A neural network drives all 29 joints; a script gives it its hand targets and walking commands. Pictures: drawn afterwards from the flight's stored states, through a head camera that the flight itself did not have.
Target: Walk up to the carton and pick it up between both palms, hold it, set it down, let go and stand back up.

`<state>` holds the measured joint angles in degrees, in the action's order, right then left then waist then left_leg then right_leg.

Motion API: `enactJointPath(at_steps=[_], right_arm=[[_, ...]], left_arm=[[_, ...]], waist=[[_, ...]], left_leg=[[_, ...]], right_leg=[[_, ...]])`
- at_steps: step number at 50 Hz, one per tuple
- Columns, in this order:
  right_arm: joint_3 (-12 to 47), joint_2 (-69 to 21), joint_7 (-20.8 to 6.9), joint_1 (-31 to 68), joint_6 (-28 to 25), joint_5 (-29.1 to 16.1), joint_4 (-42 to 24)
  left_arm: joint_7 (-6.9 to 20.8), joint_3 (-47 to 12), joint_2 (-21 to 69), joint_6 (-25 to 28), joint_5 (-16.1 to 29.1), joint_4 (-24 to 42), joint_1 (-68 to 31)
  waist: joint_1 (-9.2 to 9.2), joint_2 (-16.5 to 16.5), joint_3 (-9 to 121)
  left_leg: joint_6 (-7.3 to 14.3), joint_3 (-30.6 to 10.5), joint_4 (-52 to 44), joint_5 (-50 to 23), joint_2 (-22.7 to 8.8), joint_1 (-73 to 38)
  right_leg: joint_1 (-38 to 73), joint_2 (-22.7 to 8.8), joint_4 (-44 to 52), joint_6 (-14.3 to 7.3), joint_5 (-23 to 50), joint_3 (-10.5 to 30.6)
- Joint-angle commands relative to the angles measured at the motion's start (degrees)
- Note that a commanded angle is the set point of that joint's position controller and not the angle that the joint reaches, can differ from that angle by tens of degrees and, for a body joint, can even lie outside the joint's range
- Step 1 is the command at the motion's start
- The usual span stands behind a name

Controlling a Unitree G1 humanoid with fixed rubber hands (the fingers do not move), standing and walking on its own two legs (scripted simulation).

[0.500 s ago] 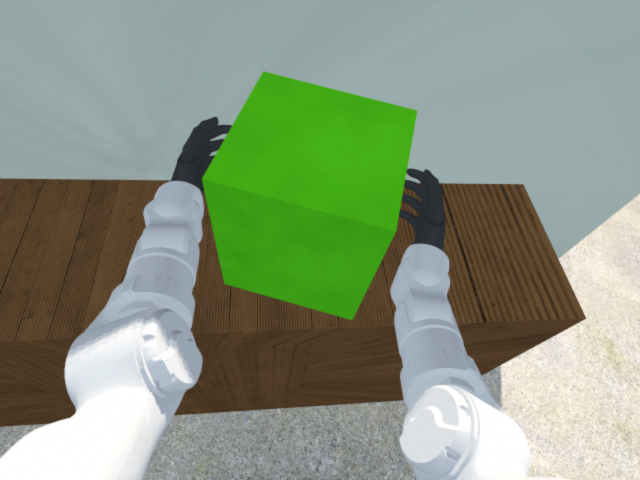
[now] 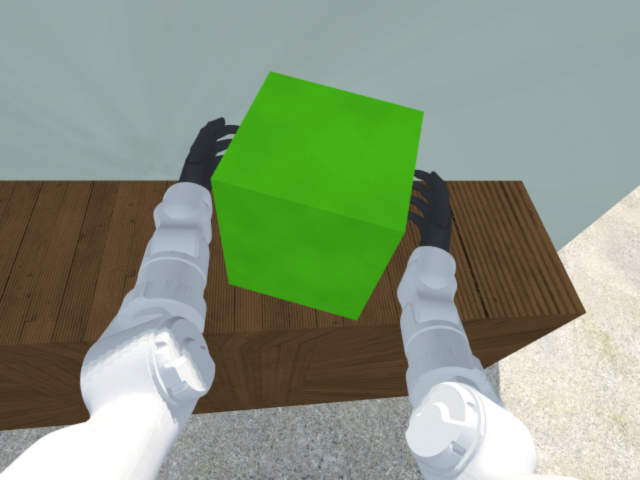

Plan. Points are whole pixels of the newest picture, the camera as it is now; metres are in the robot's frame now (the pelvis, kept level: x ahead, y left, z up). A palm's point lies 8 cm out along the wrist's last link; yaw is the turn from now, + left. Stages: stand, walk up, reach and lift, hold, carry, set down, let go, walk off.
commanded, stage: reach and lift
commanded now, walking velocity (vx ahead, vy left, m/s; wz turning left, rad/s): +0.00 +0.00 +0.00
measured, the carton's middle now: (317, 206) +0.48 +0.00 +0.01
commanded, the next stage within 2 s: none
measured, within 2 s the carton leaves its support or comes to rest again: leaves its support in 0.64 s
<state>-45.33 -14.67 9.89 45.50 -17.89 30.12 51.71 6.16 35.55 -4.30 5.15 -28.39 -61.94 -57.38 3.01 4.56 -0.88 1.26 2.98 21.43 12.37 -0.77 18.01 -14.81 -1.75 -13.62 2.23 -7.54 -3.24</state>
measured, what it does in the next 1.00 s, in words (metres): stands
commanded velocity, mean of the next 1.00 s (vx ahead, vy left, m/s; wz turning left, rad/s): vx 0.00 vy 0.00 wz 0.00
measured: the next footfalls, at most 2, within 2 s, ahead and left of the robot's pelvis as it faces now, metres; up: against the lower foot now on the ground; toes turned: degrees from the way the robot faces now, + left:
none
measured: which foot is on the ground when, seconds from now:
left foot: down 0.00-1.00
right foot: down 0.00-1.00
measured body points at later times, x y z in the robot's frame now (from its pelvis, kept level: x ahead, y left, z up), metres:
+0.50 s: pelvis -0.01 -0.01 +0.00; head +0.05 +0.03 +0.45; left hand +0.44 +0.14 +0.07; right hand +0.39 -0.15 +0.06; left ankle -0.03 +0.09 -0.75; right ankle -0.02 -0.15 -0.75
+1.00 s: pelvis -0.03 -0.01 +0.00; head -0.02 +0.02 +0.45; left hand +0.41 +0.14 +0.11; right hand +0.37 -0.16 +0.11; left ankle -0.03 +0.09 -0.75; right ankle -0.02 -0.15 -0.75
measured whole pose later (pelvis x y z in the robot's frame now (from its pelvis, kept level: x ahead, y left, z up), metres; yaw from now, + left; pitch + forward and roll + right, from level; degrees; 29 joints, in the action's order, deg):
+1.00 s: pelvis -0.03 -0.01 +0.00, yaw +1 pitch -3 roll -1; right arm -29.8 -9.3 10.7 40.9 -5.9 15.5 48.0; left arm 5.7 26.1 -1.9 -8.3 -21.5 -51.0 -49.7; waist 1.4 4.1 -3.9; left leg 0.5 2.7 16.9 9.5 -0.8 4.7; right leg -3.1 -1.6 -12.9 1.3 -6.9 -3.7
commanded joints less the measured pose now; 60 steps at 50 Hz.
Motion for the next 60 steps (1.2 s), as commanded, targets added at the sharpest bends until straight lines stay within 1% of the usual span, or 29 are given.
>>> enactJointPath(at_steps=[1,5,7,14,19,22,23,25,27,28,32,33,34,36,37,38,39,41,43,44,46,47,49,51,52,55,57,59,60], right_arm=[[17.3,-24.8,-7.9,23.2,-0.9,3.8,5.3],[19.5,-24.6,-7.9,23.4,-2.3,2.6,5.8],[20.7,-24.7,-7.7,23.3,-2.7,2.0,5.6],[26.3,-26.0,-6.8,23.2,-2.8,-1.2,2.6],[29.5,-26.0,-6.8,24.7,-2.6,-3.2,0.2],[30.8,-25.5,-7.0,26.0,-2.4,-4.3,-1.1],[29.9,-24.2,-6.6,25.7,-1.8,-4.3,-0.5],[30.1,-23.7,-6.4,27.1,-1.3,-4.9,-2.2],[30.3,-23.2,-6.6,28.0,-1.2,-5.4,-3.5],[30.5,-22.8,-6.8,28.9,-0.8,-5.8,-3.6],[31.4,-22.5,-7.4,32.8,0.2,-7.2,-5.6],[31.7,-22.6,-7.7,32.8,0.3,-7.6,-6.0],[32.4,-22.7,-7.9,33.7,0.5,-8.0,-6.6],[32.9,-22.2,-8.5,32.5,1.5,-9.1,-5.2],[33.2,-22.5,-8.6,32.1,2.4,-9.1,-5.0],[32.9,-22.2,-8.6,30.6,3.7,-9.3,-3.8],[33.3,-21.9,-8.6,29.9,4.6,-9.8,-4.4],[33.3,-21.5,-8.2,27.4,7.6,-10.7,-4.2],[33.2,-20.0,-7.9,27.3,9.2,-12.1,-6.2],[33.1,-19.9,-7.7,27.4,9.7,-12.5,-6.4],[33.4,-19.3,-7.9,28.2,9.7,-13.2,-7.4],[33.3,-19.5,-7.8,28.9,9.5,-13.4,-7.6],[33.9,-18.7,-8.0,30.0,8.5,-13.9,-8.5],[34.2,-17.8,-8.2,30.5,8.2,-14.4,-8.2],[34.9,-17.2,-8.3,30.9,8.3,-15.2,-8.7],[36.1,-16.8,-8.4,30.2,8.7,-16.2,-9.0],[37.9,-16.3,-8.3,30.6,8.7,-17.2,-10.4],[40.1,-16.8,-8.4,32.1,8.5,-18.8,-12.0],[41.2,-17.3,-8.4,32.4,8.5,-19.6,-12.6]], left_arm=[[6.5,-11.7,27.8,-0.6,-1.5,-6.2,-19.2],[5.8,-13.8,29.6,-0.8,-0.8,-4.7,-18.2],[5.8,-14.8,30.2,-1.0,-0.3,-4.1,-17.8],[6.4,-18.5,31.1,-0.8,2.5,-2.1,-18.0],[6.6,-20.5,31.8,-0.8,4.2,-0.8,-18.7],[6.5,-21.5,32.4,-0.9,5.0,-0.1,-19.2],[6.9,-20.6,30.6,-1.1,4.8,-1.2,-19.2],[7.2,-21.2,31.0,-1.5,5.1,-0.4,-19.4],[6.7,-22.6,32.4,-1.6,5.9,1.2,-20.4],[6.8,-21.8,31.7,-1.7,5.8,1.0,-21.1],[6.3,-22.6,32.3,-2.2,7.0,2.3,-23.7],[5.9,-23.5,33.1,-2.2,7.6,3.8,-24.1],[5.8,-23.7,33.0,-2.4,7.9,4.5,-24.5],[5.4,-24.0,33.1,-3.1,7.9,5.5,-24.2],[5.6,-22.9,32.1,-3.7,7.7,5.8,-24.2],[5.9,-22.1,31.2,-4.5,7.3,5.2,-23.5],[6.2,-21.5,31.1,-5.4,6.9,6.2,-22.5],[7.2,-19.3,29.0,-7.9,6.4,5.9,-19.9],[7.9,-19.5,28.9,-10.2,7.0,8.7,-19.2],[8.0,-20.1,28.8,-10.7,7.6,9.9,-20.6],[7.7,-21.5,29.2,-11.4,8.4,12.7,-22.2],[7.7,-22.2,29.4,-11.5,8.8,13.5,-23.3],[7.4,-24.8,31.3,-11.4,9.9,15.7,-23.8],[6.9,-26.3,32.3,-11.8,10.1,16.2,-23.5],[6.8,-26.2,32.4,-12.2,10.0,16.3,-22.2],[6.2,-27.5,33.1,-13.6,10.2,18.3,-20.9],[6.2,-28.4,33.1,-14.6,10.8,19.4,-19.9],[5.6,-30.1,33.7,-14.6,11.8,21.8,-20.6],[5.4,-30.6,33.8,-14.6,12.3,22.3,-20.9]], waist=[[0.16,-10.8,29.1],[0.12,-11.5,30.4],[0.34,-10.9,30.7],[0.97,-7.6,32.3],[0.55,-6.8,33.4],[0.04,-6.9,33.8],[0.42,-6.5,32.5],[0.14,-7.3,33.2],[0.12,-8.3,35.0],[-0.54,-7.9,33.6],[-1.78,-8.1,34.4],[-1.63,-8.8,35.5],[-2.19,-8.5,35.8],[-2.00,-8.9,34.1],[-2.50,-7.4,33.1],[-2.00,-6.9,29.9],[-2.51,-6.9,28.9],[-2.02,-4.1,21.5],[-1.73,-4.1,19.9],[-1.07,-3.6,20.2],[-0.92,-4.5,20.8],[-0.36,-4.5,20.6],[0.11,-6.3,23.4],[0.41,-7.3,24.1],[-0.44,-7.3,24.2],[-0.37,-7.7,24.9],[-0.31,-6.6,25.4],[-1.14,-7.3,29.0],[-1.09,-7.0,30.4]], left_leg=[[-6.0,4.1,1.7,-37.3,0.2,-12.8],[-6.6,3.9,2.6,-42.8,-0.3,-16.4],[-6.3,4.0,2.7,-42.8,-0.2,-16.3],[-4.6,4.4,0.2,-33.4,1.3,-10.0],[-4.1,4.3,-1.2,-30.2,1.5,-8.2],[-4.2,4.2,-1.5,-29.7,1.3,-8.6],[-4.3,3.9,-1.5,-29.1,1.1,-9.3],[-4.6,4.0,-1.1,-29.4,1.2,-11.4],[-5.7,3.8,-0.2,-32.2,0.7,-14.9],[-5.4,4.0,-0.2,-30.8,0.9,-15.0],[-5.1,4.1,-1.1,-27.4,0.9,-14.4],[-5.6,3.8,-0.9,-29.0,0.5,-15.7],[-5.2,4.0,-0.7,-29.0,0.8,-15.9],[-5.6,4.0,-1.0,-29.3,0.6,-16.8],[-5.0,4.3,-1.5,-27.4,0.9,-16.1],[-4.5,4.3,-2.5,-24.3,1.1,-15.0],[-4.2,4.7,-3.3,-23.1,1.4,-14.3],[-2.7,5.1,-5.6,-16.5,2.0,-11.4],[-2.4,4.9,-7.2,-12.7,2.2,-11.3],[-2.4,5.0,-7.3,-12.3,2.3,-12.3],[-3.0,5.1,-6.8,-13.8,2.1,-15.1],[-3.0,5.2,-6.3,-14.4,2.1,-15.9],[-4.6,4.6,-4.6,-20.1,1.4,-20.2],[-5.4,4.3,-3.4,-22.9,1.1,-22.8],[-5.2,4.2,-3.4,-22.3,1.1,-22.9],[-5.2,3.8,-3.3,-22.8,1.1,-23.0],[-5.1,3.9,-2.5,-24.7,1.2,-23.8],[-5.3,3.8,-1.9,-26.4,1.4,-23.8],[-5.1,3.9,-1.5,-26.4,1.6,-23.7]], right_leg=[[12.6,4.4,-3.7,-0.8,19.6,-4.5],[11.1,5.0,-3.3,-1.3,20.2,-4.8],[12.3,5.0,-3.1,-1.4,22.0,-4.5],[22.1,3.2,-4.8,-0.3,31.7,-3.4],[26.0,2.6,-5.3,-0.2,33.7,-3.0],[26.5,2.6,-5.0,-0.4,32.8,-3.0],[25.7,2.7,-5.0,0.2,29.9,-3.2],[24.1,3.1,-4.3,-0.1,27.4,-3.6],[21.7,3.8,-3.9,-0.7,24.9,-4.1],[21.3,3.8,-3.2,-0.9,22.7,-4.1],[21.4,3.7,-3.3,-1.4,19.6,-3.9],[20.9,3.9,-3.5,-1.4,19.5,-4.1],[21.2,3.8,-3.3,-1.5,19.1,-3.8],[21.1,3.7,-3.2,-1.6,18.5,-3.4],[21.9,3.6,-2.9,-1.2,17.5,-3.3],[23.1,3.4,-2.5,-1.0,16.8,-2.9],[24.1,3.2,-2.6,-0.8,17.1,-2.7],[26.5,2.6,-1.9,0.2,15.4,-2.0],[26.6,2.7,-1.3,0.3,12.6,-2.4],[25.5,2.8,-0.9,0.4,11.7,-2.6],[23.1,3.3,-0.5,0.1,9.6,-3.5],[22.4,3.3,-0.3,0.1,9.5,-3.6],[20.3,4.0,-0.5,-0.3,10.3,-4.5],[18.7,4.3,-0.1,-0.7,9.2,-4.7],[18.5,4.3,0.0,-0.9,8.3,-4.8],[18.8,4.4,-0.4,-0.8,8.7,-4.9],[19.3,4.6,-0.5,-0.6,10.6,-4.8],[19.4,4.5,-1.1,-0.7,12.5,-4.6],[20.1,4.3,-1.2,-0.8,13.7,-4.2]])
